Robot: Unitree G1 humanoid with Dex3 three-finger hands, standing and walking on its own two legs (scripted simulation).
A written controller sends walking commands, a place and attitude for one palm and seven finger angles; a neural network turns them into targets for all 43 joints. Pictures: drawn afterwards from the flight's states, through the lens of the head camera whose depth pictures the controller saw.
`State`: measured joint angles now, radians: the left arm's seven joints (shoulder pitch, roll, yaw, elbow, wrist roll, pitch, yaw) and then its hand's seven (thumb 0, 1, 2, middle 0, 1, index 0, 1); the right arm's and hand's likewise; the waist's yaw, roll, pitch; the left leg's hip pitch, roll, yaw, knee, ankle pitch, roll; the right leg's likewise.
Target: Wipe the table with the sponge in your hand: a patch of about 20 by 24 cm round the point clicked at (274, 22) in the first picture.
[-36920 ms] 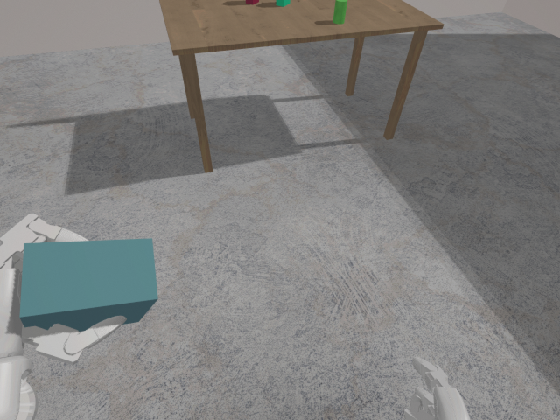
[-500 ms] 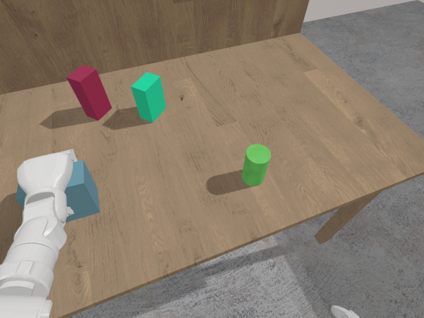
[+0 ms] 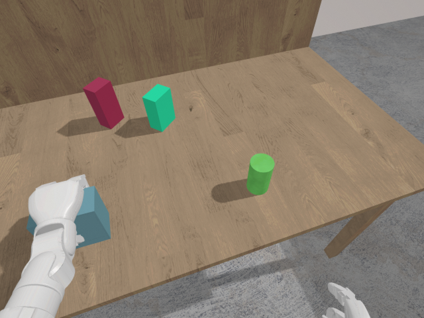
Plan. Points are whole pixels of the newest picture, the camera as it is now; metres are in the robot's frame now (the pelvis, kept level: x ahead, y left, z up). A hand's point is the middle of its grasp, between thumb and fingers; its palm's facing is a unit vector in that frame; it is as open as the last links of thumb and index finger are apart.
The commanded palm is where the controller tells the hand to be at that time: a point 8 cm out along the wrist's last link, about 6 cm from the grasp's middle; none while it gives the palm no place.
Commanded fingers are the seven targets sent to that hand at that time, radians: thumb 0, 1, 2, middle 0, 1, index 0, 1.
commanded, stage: wipe back along the first lane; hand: left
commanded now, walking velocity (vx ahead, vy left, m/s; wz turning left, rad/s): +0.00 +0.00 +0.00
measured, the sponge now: (76, 224) +0.29 +0.33 -0.03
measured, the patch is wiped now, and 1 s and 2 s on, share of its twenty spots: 1.00 1.00 1.00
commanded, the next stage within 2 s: lift the sponge slowly off the table in 0.32 s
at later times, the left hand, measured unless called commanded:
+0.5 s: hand (73, 234) +0.25 +0.30 +0.00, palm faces -0.06 -0.04 -1.00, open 10.4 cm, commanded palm +0.22 +0.29 +0.04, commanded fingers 0.00 0.10 1.30 -1.20 -1.60 -1.20 -1.60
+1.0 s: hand (71, 239) +0.24 +0.30 +0.01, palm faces -0.08 -0.06 -0.99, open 10.4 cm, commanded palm +0.22 +0.29 +0.07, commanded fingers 0.00 0.10 1.30 -1.20 -1.60 -1.20 -1.60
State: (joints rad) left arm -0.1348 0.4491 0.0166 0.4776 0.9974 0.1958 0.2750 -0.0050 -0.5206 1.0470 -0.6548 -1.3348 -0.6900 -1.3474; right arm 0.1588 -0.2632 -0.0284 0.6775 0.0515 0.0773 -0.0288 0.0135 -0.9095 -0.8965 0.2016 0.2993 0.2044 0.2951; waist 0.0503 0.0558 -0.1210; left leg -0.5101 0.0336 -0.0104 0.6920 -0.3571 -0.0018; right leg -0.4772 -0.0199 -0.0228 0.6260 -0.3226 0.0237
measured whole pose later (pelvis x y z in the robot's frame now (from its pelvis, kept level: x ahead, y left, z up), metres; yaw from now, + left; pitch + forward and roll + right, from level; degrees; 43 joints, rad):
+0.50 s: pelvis +0.00 -0.01 +0.00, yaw +0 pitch +8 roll -1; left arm 0.00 0.40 -0.02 0.34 1.00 0.23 0.28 -0.01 -0.52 1.05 -0.65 -1.34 -0.68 -1.35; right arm 0.13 -0.26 -0.02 0.68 0.05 0.05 -0.04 0.02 -0.91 -0.90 0.20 0.30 0.20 0.30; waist 0.08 0.06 -0.11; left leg -0.46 0.03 -0.01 0.67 -0.35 -0.01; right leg -0.44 -0.02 -0.02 0.63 -0.33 0.02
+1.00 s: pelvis -0.01 -0.01 +0.01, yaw +0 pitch +5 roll -1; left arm 0.03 0.41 -0.02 0.30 0.98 0.20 0.24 -0.01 -0.52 1.05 -0.66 -1.33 -0.69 -1.35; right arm 0.11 -0.25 -0.02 0.70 0.04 0.02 -0.06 0.02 -0.91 -0.90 0.20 0.30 0.20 0.30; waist 0.08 0.06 -0.06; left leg -0.38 0.04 -0.01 0.62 -0.32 -0.01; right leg -0.36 -0.02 -0.03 0.58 -0.30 0.01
